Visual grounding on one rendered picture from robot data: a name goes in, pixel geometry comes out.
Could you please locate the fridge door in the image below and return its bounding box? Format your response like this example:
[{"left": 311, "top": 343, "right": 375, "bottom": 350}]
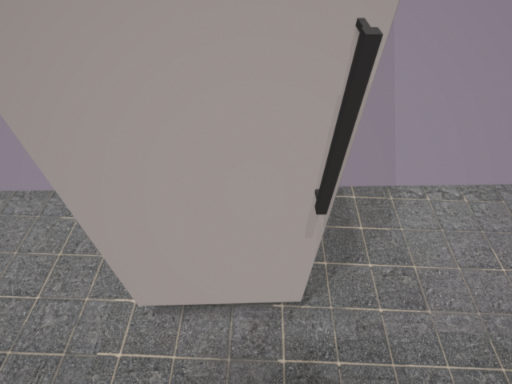
[{"left": 0, "top": 0, "right": 399, "bottom": 306}]

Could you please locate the handle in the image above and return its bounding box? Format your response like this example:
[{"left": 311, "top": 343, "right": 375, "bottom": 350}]
[{"left": 315, "top": 18, "right": 383, "bottom": 214}]

